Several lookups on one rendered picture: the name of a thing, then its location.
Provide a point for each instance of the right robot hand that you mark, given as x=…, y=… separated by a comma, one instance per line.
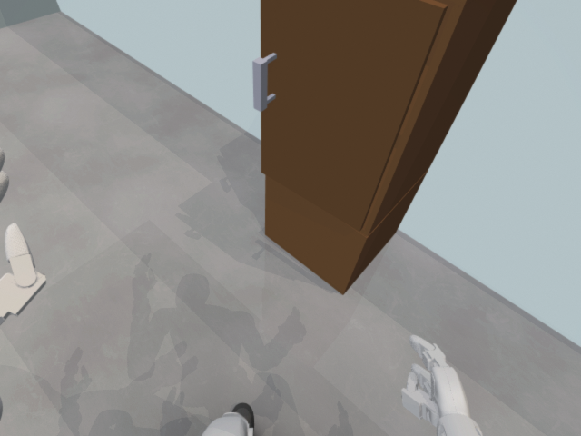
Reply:
x=443, y=391

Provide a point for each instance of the left robot hand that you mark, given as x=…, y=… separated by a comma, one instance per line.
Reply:
x=18, y=289

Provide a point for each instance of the handle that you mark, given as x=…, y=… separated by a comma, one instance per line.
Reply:
x=260, y=82

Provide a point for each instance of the robot right forearm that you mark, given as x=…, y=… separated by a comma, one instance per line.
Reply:
x=457, y=425

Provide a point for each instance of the robot left shin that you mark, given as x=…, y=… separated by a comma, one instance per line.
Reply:
x=234, y=414

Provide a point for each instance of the left robot thigh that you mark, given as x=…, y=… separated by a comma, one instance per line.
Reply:
x=228, y=426

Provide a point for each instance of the cupboard door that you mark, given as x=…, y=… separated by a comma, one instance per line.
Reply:
x=345, y=75

